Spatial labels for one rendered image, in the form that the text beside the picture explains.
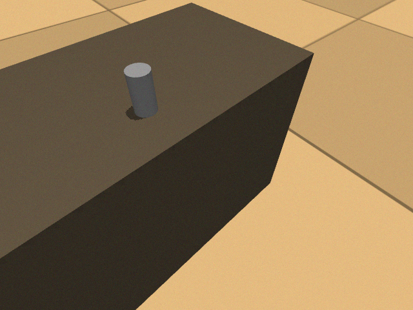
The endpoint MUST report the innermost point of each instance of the can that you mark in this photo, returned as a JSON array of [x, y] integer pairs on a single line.
[[141, 88]]

